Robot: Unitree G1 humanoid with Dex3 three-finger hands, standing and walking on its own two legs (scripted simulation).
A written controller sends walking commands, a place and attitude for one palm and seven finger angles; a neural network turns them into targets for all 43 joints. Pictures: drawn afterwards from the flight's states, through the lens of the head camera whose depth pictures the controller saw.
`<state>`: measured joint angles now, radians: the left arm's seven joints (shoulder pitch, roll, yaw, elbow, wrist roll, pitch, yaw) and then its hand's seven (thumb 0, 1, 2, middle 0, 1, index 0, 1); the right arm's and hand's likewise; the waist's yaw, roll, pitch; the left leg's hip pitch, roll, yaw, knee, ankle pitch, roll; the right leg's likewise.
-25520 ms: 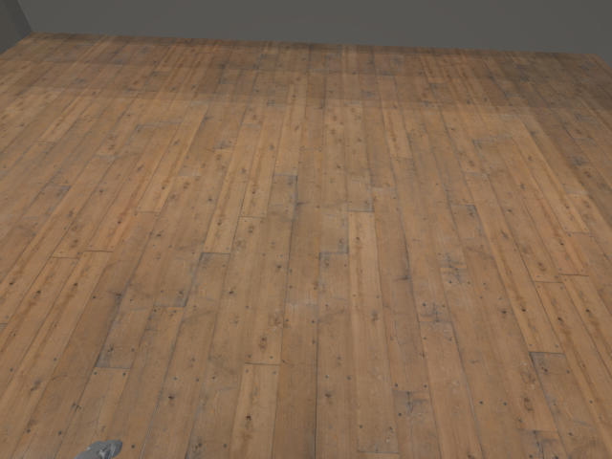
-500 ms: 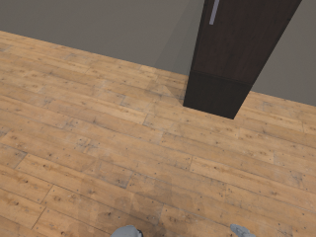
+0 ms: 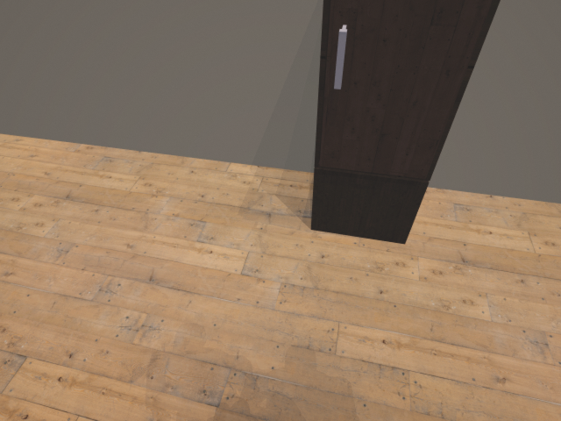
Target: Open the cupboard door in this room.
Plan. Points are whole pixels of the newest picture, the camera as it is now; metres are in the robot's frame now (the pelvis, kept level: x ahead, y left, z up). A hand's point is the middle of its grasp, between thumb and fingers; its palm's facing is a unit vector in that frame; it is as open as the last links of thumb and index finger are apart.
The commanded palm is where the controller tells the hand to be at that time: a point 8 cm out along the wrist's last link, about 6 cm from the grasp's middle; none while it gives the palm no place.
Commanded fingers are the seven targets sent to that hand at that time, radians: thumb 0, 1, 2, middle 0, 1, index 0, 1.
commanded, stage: stand and wait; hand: left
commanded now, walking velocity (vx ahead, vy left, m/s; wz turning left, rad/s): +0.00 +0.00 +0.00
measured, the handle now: (341, 57) +1.02 -0.14 +0.07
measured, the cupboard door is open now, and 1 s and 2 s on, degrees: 0 0 0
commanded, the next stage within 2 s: look at it before walking up in 0.36 s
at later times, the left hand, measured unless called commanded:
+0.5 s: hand out of the picture -0.01 +0.13 -0.17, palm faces +0.07 -0.99 -0.15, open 7.3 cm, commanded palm none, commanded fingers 0.00 0.90 0.90 -0.20 -0.30 -0.20 -0.30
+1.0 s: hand out of the picture +0.00 +0.16 -0.17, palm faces +0.06 -0.98 -0.17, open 7.3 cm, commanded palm none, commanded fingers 0.00 0.90 0.90 -0.20 -0.30 -0.20 -0.30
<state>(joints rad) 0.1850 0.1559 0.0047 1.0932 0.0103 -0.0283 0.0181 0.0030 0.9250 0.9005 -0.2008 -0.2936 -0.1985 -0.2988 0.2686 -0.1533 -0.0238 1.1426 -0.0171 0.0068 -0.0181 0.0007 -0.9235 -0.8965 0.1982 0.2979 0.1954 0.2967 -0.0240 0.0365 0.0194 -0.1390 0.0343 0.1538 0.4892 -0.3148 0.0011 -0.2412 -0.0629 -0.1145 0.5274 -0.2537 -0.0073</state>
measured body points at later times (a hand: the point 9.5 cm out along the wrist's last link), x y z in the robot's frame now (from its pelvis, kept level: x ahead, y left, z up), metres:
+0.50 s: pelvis +0.02 -0.02 +0.01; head +0.02 -0.02 +0.46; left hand -0.01 +0.18 -0.15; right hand +0.01 -0.23 -0.16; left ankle -0.03 +0.10 -0.74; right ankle +0.02 -0.11 -0.74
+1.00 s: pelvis +0.01 +0.00 +0.01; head +0.02 -0.01 +0.46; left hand -0.01 +0.21 -0.15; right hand -0.02 -0.20 -0.16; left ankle -0.03 +0.10 -0.74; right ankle +0.02 -0.11 -0.74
